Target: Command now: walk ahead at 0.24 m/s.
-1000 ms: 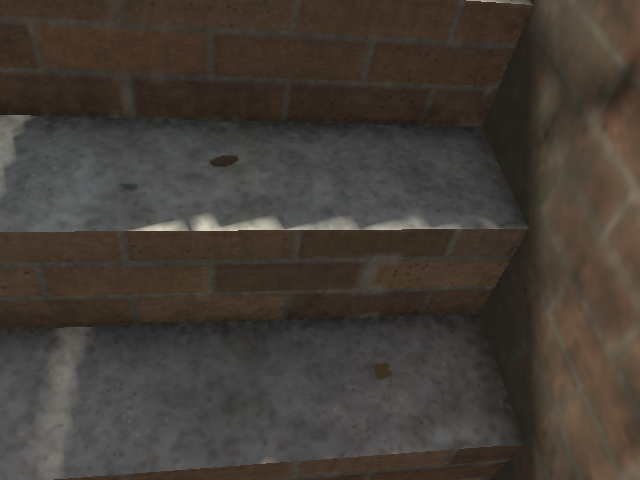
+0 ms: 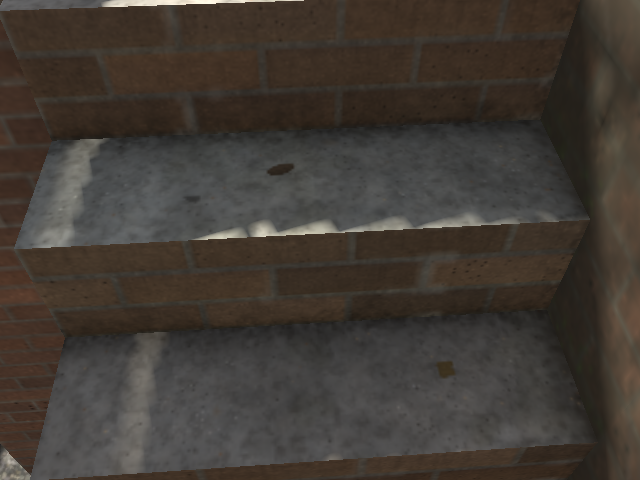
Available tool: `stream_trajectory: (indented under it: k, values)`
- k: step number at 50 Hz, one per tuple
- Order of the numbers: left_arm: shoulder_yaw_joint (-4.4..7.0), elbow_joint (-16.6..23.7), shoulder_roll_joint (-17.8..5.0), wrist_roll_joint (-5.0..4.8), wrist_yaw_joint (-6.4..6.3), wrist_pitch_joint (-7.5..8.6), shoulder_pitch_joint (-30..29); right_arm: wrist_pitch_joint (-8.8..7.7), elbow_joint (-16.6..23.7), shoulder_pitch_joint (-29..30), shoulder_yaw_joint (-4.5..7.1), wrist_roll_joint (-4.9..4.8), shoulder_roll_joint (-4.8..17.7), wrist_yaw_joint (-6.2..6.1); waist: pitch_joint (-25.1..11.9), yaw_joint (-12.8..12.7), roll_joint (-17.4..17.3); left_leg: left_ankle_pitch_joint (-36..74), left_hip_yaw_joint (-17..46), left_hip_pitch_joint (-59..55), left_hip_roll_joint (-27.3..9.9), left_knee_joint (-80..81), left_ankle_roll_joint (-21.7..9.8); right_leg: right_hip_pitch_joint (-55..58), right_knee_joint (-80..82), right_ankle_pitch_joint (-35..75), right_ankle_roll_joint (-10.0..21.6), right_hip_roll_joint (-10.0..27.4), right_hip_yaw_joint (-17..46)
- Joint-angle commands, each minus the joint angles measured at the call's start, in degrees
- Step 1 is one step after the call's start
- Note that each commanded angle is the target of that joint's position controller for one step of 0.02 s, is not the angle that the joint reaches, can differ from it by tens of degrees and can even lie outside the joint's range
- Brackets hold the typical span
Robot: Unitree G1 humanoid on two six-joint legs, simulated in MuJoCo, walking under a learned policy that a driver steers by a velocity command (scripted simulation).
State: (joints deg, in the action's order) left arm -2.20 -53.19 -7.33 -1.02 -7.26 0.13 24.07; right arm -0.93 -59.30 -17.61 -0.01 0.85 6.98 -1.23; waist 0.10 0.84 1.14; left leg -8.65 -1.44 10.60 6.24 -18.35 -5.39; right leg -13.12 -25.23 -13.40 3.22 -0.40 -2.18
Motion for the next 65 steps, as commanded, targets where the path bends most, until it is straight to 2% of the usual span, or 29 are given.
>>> stream_trajectory:
  k: [1,9,15,17,18,20,23,29,30,31,33,34,35,36,37,39,41,48,53,54,55,57,58,59,60,61,62,64,65]
  values:
    - [1.17,1.0,-5.5,-0.02,0.11,0.82,3.1,-0.53,1.4,-1.8,0.91,-0.04,4.5,0.27,4.0,0.2,0.4,-11.0,8.8,5.4,-9.7,4.3,-3.7,-2.5,6.8,-15.0,4.7,7.2,8.9]
    - [4.11,-2.3,-8.9,-1.24,0.37,0.87,7.1,-2.64,3.0,-2.2,1.44,0.04,3.6,1.78,2.5,-1.2,5.2,-11.9,0.7,20.3,-7.5,-24.0,-3.4,-1.8,15.1,-35.4,15.0,17.1,28.1]
    - [3.73,-1.1,-8.1,-1.36,1.85,2.85,-2.9,-2.79,3.8,-6.0,0.33,-0.50,2.4,0.90,5.4,3.8,-0.4,-11.2,-1.1,6.6,-5.9,-9.3,-5.6,-11.9,3.8,-5.5,12.1,8.8,10.2]
    - [2.14,1.1,-3.5,-1.72,2.99,4.95,-3.2,-4.28,3.1,-17.2,2.39,0.17,10.3,-0.13,-3.7,7.7,-14.0,17.7,15.8,-20.0,-15.9,-0.6,-7.8,-24.0,-23.8,11.9,6.8,4.0,1.8]
    - [2.52,1.2,-4.5,-1.89,3.68,5.03,-1.4,-3.92,2.9,-16.6,3.36,0.35,13.3,-0.66,-9.6,5.9,-21.5,22.5,25.5,-22.6,-23.9,3.6,-14.6,-26.8,-32.5,-7.8,3.6,1.2,0.0]
    - [5.09,4.5,-10.5,0.79,3.61,5.02,-10.4,-5.37,3.1,-12.6,4.78,0.20,16.1,-0.86,-0.2,6.4,-9.8,21.4,30.0,-19.0,-27.7,6.2,-21.5,-42.5,-74.6,-16.7,1.8,-2.8,4.8]
    - [4.21,16.1,-6.3,2.55,2.41,3.97,-22.7,-6.77,2.4,-7.6,3.81,0.82,14.2,-0.49,6.3,-0.7,2.3,19.8,13.5,-14.8,-25.2,7.6,-8.7,-56.0,-92.8,-15.8,5.8,-1.3,9.3]
    - [0.16,31.0,0.0,2.86,2.37,0.64,-36.9,-6.70,-0.5,-13.9,2.41,-0.60,11.3,1.30,5.3,-1.6,-4.4,45.3,-0.5,-10.6,-20.1,12.1,-1.4,-61.8,-89.9,-27.0,6.5,2.0,-3.0]
    - [0.13,30.8,-1.0,2.76,2.85,-0.15,-34.8,-6.43,0.3,-13.2,2.08,-1.30,11.3,0.67,2.5,-2.4,-6.3,60.3,-3.9,-7.0,-17.8,14.4,-1.9,-53.2,-83.7,-23.1,6.2,1.2,-8.4]
    - [-0.90,28.0,-2.8,0.88,3.14,-0.69,-29.8,-6.44,3.4,-5.4,1.92,-4.59,12.3,0.00,-2.7,-7.1,-4.3,86.8,-6.8,7.8,-12.9,14.5,-2.1,-25.0,-58.2,-16.9,6.8,-1.9,-12.4]
    - [0.59,21.3,-5.3,-2.01,1.95,-1.99,-11.6,-8.36,3.2,-9.2,5.59,-6.14,24.1,-0.49,-19.6,-10.8,-19.0,117.7,0.1,-6.3,-19.7,-3.2,-5.3,-8.9,-44.8,-24.0,4.4,-7.3,-8.2]
    - [1.78,16.0,-8.1,0.97,2.89,-1.52,-0.2,-8.58,3.2,-8.7,6.09,-6.68,24.3,0.75,-27.9,-14.4,-15.9,117.8,1.1,-7.2,-21.6,-17.3,-6.6,2.3,-39.6,-15.8,6.3,-7.9,-0.9]
    - [4.73,11.0,-16.0,3.32,2.50,-1.11,3.3,-9.10,6.9,-9.8,5.30,-6.36,18.3,2.40,-32.4,-12.0,4.5,88.0,6.1,6.2,-11.1,-40.1,-3.9,11.3,-20.5,-21.7,14.1,3.1,26.1]
    - [6.38,9.4,-19.4,5.54,1.53,-2.34,2.8,-9.25,7.4,-4.0,5.15,-2.38,14.9,4.50,-33.8,-13.2,17.7,16.8,8.6,14.8,4.4,-69.8,-1.1,9.7,-0.8,-22.9,19.8,11.4,48.1]
    - [7.53,10.5,-18.1,3.50,3.02,-1.16,-7.9,-7.99,12.2,2.5,5.06,2.44,9.3,3.79,-25.9,-8.9,7.9,10.0,19.2,26.1,6.9,-94.1,0.5,1.5,-0.7,-35.9,17.4,11.9,48.5]
    - [5.79,3.8,-12.0,2.41,3.67,1.96,-13.1,-6.29,19.9,10.3,1.40,3.88,-1.6,2.26,0.3,-1.8,-0.3,8.3,15.6,47.2,5.5,-106.8,-1.5,-14.5,-3.8,-35.2,12.0,12.2,36.3]
    - [3.41,-0.9,-3.8,2.18,4.52,3.98,-10.9,-5.10,20.2,4.6,-0.77,2.90,-5.2,1.53,5.5,2.8,-2.1,3.4,14.0,54.7,3.9,-113.9,-2.6,-16.3,-4.3,-18.8,8.4,8.7,21.2]
    - [3.14,-3.9,-6.4,0.53,4.61,7.99,-2.0,-1.73,29.0,16.7,-2.36,-2.31,-5.0,-0.95,10.1,2.3,0.7,-9.6,7.8,76.9,-4.3,-121.8,-2.8,-12.2,11.7,-17.9,6.7,14.1,12.6]
    - [5.63,-2.3,-11.3,0.33,0.78,7.34,4.9,2.03,35.1,23.1,-3.47,-0.83,-7.0,1.79,-0.3,-1.9,7.3,-13.7,-1.5,55.6,-13.5,-94.0,-6.6,-1.0,28.0,4.1,8.0,13.6,4.4]
    - [5.99,-1.9,-10.7,-0.64,-0.10,6.39,7.3,2.30,35.2,26.5,-3.98,-0.63,-7.7,2.78,-1.2,-4.5,3.1,-21.0,-3.7,51.1,-12.6,-81.1,-8.2,3.0,28.8,10.5,7.5,13.0,0.2]
    - [5.33,0.2,-9.3,-1.77,-0.74,6.32,6.4,1.00,32.6,22.5,-3.95,-0.52,-8.2,3.38,-3.4,-3.8,2.3,-25.8,-9.2,38.9,-9.1,-74.7,-9.1,2.5,25.7,39.5,7.5,13.0,-4.3]
    - [5.77,2.4,-15.5,-1.70,0.32,6.97,5.6,0.28,29.0,8.3,-1.88,-1.08,-2.4,3.48,-18.8,2.3,7.8,-25.9,-10.1,16.2,-1.1,-63.4,-8.0,8.2,5.3,100.4,9.5,17.1,-2.6]
    - [7.53,4.4,-20.0,-1.59,3.10,7.52,0.7,-0.04,27.7,0.5,-0.37,0.14,1.3,2.90,-25.4,6.9,8.5,-23.6,-6.5,6.5,0.2,-48.8,-7.2,10.8,-8.0,105.3,9.2,17.2,-2.5]
    - [6.77,6.0,-15.6,-0.33,5.64,8.75,6.0,-1.39,24.2,2.2,1.40,0.07,7.4,1.86,-33.6,0.8,3.3,-29.9,9.3,-13.8,-5.8,-47.2,-10.7,-7.4,-23.1,90.6,5.4,12.8,3.8]
    - [6.74,9.4,-15.0,-1.23,8.77,9.96,-4.1,-0.02,22.6,-10.7,4.63,1.57,13.8,-0.31,-36.6,10.5,-10.9,-41.3,41.2,-13.2,-19.7,-20.0,-12.4,-18.5,-49.0,46.6,4.8,1.0,2.5]
    - [8.00,11.4,-12.2,2.92,9.81,9.96,-9.4,1.11,21.7,-5.6,6.49,0.46,16.1,-0.70,-35.1,9.1,-14.5,-49.5,58.9,-7.6,-20.6,-0.2,-9.9,-26.9,-79.8,15.3,2.8,-7.6,15.9]
    - [6.39,15.2,-4.6,5.93,8.85,8.42,-11.4,1.32,19.9,4.0,5.97,-0.31,15.4,-0.35,-27.5,1.9,-8.8,-50.6,54.2,-1.7,-23.6,-0.2,-6.5,-35.5,-95.9,14.2,1.3,-6.6,19.9]
    - [4.05,17.9,0.4,6.22,7.69,5.69,-13.2,-0.33,13.1,10.4,3.55,0.02,6.7,-0.20,-0.7,-5.0,-4.6,-43.4,34.7,20.1,-19.7,-10.0,-3.3,-46.1,-98.0,13.1,3.5,-4.3,16.7]
    - [3.68,15.9,0.6,4.92,7.49,4.50,-8.0,-0.86,10.3,11.0,2.37,0.23,1.8,0.41,3.7,-8.1,-2.3,-37.8,26.0,24.7,-17.9,-11.9,-1.6,-46.4,-98.1,11.2,3.2,-4.5,15.5]
